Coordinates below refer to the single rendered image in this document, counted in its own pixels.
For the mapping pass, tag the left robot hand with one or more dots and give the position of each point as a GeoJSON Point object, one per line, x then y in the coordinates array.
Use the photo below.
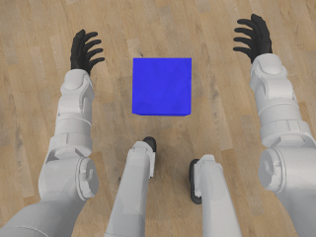
{"type": "Point", "coordinates": [80, 56]}

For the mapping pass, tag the robot right forearm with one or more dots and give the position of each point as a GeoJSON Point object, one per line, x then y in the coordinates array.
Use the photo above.
{"type": "Point", "coordinates": [281, 121]}

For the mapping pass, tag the robot right thigh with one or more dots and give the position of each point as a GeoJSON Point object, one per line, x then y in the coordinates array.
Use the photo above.
{"type": "Point", "coordinates": [219, 217]}

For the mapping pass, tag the carton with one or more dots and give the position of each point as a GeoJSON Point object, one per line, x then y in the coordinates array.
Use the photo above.
{"type": "Point", "coordinates": [162, 86]}

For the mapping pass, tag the robot left forearm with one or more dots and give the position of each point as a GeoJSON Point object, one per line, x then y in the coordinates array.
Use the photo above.
{"type": "Point", "coordinates": [72, 135]}

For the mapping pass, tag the robot right upper arm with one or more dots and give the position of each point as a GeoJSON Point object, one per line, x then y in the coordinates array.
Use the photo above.
{"type": "Point", "coordinates": [290, 173]}

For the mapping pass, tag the right robot hand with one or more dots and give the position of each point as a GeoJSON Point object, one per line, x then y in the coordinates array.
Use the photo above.
{"type": "Point", "coordinates": [259, 42]}

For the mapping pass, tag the robot left upper arm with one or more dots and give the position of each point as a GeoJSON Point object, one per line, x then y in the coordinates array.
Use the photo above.
{"type": "Point", "coordinates": [65, 185]}

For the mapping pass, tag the left robot shin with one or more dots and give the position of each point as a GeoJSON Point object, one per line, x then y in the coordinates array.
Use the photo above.
{"type": "Point", "coordinates": [139, 144]}

